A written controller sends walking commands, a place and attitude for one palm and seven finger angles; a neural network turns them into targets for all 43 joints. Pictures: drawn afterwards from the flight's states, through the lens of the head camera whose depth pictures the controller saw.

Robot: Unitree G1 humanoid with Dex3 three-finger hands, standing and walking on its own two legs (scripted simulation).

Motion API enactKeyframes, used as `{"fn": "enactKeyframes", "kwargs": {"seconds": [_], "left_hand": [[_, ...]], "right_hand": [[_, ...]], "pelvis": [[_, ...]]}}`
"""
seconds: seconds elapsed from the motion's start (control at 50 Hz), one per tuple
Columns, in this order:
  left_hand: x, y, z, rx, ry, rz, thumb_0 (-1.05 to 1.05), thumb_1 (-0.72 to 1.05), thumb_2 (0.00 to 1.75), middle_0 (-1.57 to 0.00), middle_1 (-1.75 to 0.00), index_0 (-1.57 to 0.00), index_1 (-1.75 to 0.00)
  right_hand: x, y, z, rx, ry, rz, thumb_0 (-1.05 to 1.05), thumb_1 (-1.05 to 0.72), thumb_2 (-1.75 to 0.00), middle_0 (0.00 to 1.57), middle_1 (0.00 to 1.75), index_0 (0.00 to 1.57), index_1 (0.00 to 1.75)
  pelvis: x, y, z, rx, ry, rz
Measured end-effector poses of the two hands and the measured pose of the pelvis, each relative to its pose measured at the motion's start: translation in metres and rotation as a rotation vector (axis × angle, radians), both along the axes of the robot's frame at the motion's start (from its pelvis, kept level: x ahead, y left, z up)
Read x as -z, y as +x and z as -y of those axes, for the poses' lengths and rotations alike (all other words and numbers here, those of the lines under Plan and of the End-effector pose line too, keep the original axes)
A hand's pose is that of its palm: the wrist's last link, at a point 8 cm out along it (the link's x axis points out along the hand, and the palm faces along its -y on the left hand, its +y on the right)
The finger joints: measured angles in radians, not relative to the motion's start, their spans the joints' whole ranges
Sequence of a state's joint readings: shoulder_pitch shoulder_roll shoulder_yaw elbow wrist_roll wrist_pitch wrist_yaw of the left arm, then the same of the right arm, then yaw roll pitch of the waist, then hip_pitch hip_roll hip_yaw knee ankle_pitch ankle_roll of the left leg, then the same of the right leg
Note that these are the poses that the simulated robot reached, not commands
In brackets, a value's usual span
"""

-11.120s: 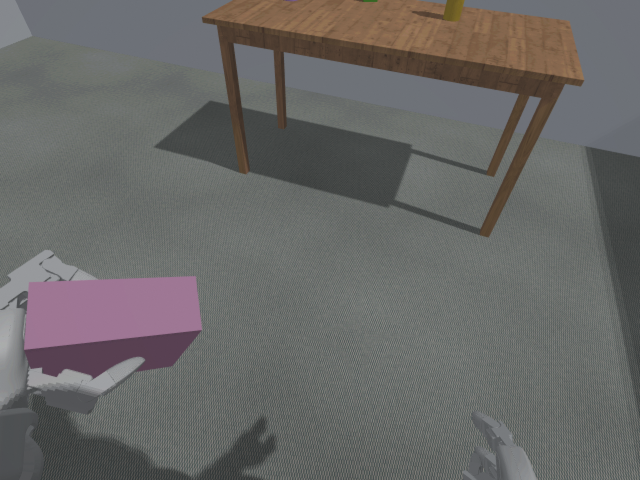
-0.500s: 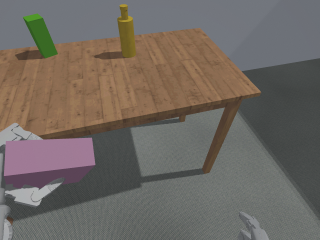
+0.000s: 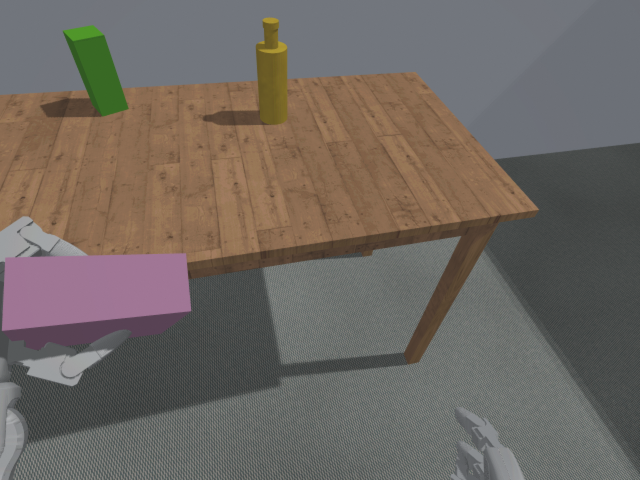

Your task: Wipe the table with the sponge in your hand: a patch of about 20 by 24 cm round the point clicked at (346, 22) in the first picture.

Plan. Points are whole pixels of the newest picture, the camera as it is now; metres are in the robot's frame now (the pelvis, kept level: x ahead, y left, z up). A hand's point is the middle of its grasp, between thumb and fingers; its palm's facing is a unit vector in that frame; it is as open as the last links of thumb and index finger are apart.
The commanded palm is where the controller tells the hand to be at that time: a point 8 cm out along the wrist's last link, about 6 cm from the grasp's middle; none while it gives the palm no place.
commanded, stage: shuffle to correct the standing spot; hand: left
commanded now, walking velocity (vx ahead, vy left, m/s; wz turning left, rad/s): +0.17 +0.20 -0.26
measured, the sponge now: (126, 302) +0.23 +0.22 +0.15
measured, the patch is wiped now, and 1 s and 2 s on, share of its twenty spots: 0.00 0.00 0.00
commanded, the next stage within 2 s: come to a stop and stand still in 1.22 s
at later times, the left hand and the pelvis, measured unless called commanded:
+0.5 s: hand (105, 201) +0.33 +0.28 +0.18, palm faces +0.33 -0.85 -0.41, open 9.6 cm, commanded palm +0.28 +0.33 +0.18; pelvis +0.10 +0.06 -0.02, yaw -4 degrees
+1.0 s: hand (88, 159) +0.42 +0.35 +0.17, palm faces +0.31 -0.82 -0.49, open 9.6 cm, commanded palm +0.35 +0.39 +0.18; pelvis +0.16 +0.13 -0.02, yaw -7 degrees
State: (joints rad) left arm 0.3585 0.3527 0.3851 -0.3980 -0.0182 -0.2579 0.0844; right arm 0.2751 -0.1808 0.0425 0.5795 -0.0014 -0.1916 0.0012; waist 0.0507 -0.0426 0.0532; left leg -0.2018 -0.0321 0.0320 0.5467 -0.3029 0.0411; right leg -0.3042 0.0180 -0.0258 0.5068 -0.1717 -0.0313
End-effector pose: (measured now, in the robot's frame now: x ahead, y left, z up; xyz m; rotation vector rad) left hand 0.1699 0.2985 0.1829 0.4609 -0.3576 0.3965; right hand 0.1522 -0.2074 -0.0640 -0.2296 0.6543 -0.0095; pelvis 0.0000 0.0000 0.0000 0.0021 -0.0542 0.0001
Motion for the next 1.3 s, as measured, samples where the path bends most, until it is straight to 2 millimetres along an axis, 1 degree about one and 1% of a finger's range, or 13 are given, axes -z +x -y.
{"fn": "enactKeyframes", "kwargs": {"seconds": [0.1,0.22,0.32,0.44,0.54,0.6,0.66,0.76,0.92,1.02,1.1,1.22,1.3], "left_hand": [[0.002,0.019,-0.001,0.022,-0.032,0.020,0.00,-0.45,1.00,-0.79,-1.35,-0.79,-1.34],[0.011,0.060,-0.011,0.061,-0.013,-0.037,0.00,-0.45,1.00,-0.80,-1.35,-0.79,-1.34],[0.004,0.094,-0.013,0.090,0.039,-0.034,0.00,-0.45,1.00,-0.80,-1.35,-0.79,-1.34],[-0.008,0.111,-0.018,0.141,0.058,0.064,0.00,-0.45,1.00,-0.80,-1.35,-0.79,-1.34],[-0.010,0.139,-0.034,0.175,0.139,0.084,0.00,-0.45,1.00,-0.80,-1.35,-0.79,-1.34],[-0.007,0.160,-0.044,0.141,0.154,0.028,0.00,-0.45,1.00,-0.80,-1.35,-0.79,-1.34],[-0.006,0.174,-0.043,0.133,0.131,-0.022,0.00,-0.45,1.00,-0.80,-1.35,-0.79,-1.34],[-0.009,0.184,-0.048,0.170,0.107,-0.059,0.00,-0.45,1.00,-0.80,-1.35,-0.79,-1.34],[-0.004,0.206,-0.092,0.138,0.155,-0.061,0.00,-0.45,1.00,-0.80,-1.35,-0.79,-1.34],[-0.003,0.210,-0.089,0.126,0.127,-0.084,0.00,-0.45,1.00,-0.80,-1.35,-0.79,-1.34],[-0.009,0.207,-0.091,0.145,0.100,-0.086,0.00,-0.45,1.00,-0.80,-1.35,-0.79,-1.34],[-0.011,0.206,-0.126,0.087,0.103,-0.112,0.00,-0.45,1.00,-0.80,-1.35,-0.79,-1.34],[-0.003,0.208,-0.152,0.074,0.063,-0.097,0.00,-0.45,1.00,-0.80,-1.35,-0.79,-1.34]], "right_hand": [[0.000,0.023,0.000,-0.008,-0.040,-0.005,0.01,-0.90,-0.90,0.20,0.30,0.20,0.30],[-0.003,0.050,-0.004,0.060,-0.046,0.012,0.01,-0.91,-0.90,0.20,0.30,0.20,0.30],[0.006,0.073,-0.010,0.075,-0.022,-0.004,0.01,-0.91,-0.90,0.20,0.30,0.20,0.30],[0.010,0.093,-0.017,0.069,-0.043,-0.072,0.01,-0.91,-0.90,0.20,0.30,0.20,0.30],[0.028,0.107,-0.032,0.168,-0.023,-0.026,0.01,-0.91,-0.90,0.20,0.30,0.20,0.30],[0.036,0.110,-0.049,0.191,0.044,-0.024,0.01,-0.91,-0.90,0.19,0.30,0.20,0.30],[0.043,0.111,-0.063,0.183,0.096,-0.045,0.01,-0.91,-0.90,0.19,0.30,0.20,0.30],[0.039,0.109,-0.077,0.185,0.085,-0.144,0.01,-0.91,-0.90,0.20,0.30,0.20,0.30],[0.037,0.135,-0.088,0.246,0.033,-0.093,0.01,-0.91,-0.90,0.20,0.30,0.20,0.30],[0.035,0.152,-0.101,0.211,0.065,-0.020,0.01,-0.91,-0.90,0.19,0.30,0.20,0.30],[0.032,0.159,-0.109,0.191,0.061,-0.053,0.01,-0.91,-0.90,0.20,0.30,0.20,0.30],[0.018,0.160,-0.124,0.196,0.012,-0.099,0.01,-0.91,-0.90,0.20,0.30,0.20,0.30],[0.014,0.165,-0.138,0.208,-0.041,-0.075,0.01,-0.91,-0.90,0.20,0.30,0.20,0.30]], "pelvis": [[0.002,0.017,-0.010,-0.003,-0.019,-0.034],[0.005,0.045,-0.024,0.024,0.003,-0.040],[0.010,0.070,-0.030,0.020,-0.026,-0.044],[0.013,0.088,-0.047,0.057,-0.019,-0.053],[0.028,0.108,-0.071,0.092,0.013,-0.024],[0.028,0.116,-0.074,0.109,0.033,-0.021],[0.023,0.126,-0.080,0.094,0.010,-0.021],[0.009,0.145,-0.097,0.095,0.031,-0.052],[0.018,0.159,-0.127,0.118,0.048,-0.040],[0.019,0.164,-0.132,0.112,0.038,-0.040],[0.011,0.168,-0.142,0.097,0.033,-0.049],[-0.002,0.172,-0.161,0.100,0.066,-0.061],[0.003,0.174,-0.187,0.088,0.054,-0.054]]}}
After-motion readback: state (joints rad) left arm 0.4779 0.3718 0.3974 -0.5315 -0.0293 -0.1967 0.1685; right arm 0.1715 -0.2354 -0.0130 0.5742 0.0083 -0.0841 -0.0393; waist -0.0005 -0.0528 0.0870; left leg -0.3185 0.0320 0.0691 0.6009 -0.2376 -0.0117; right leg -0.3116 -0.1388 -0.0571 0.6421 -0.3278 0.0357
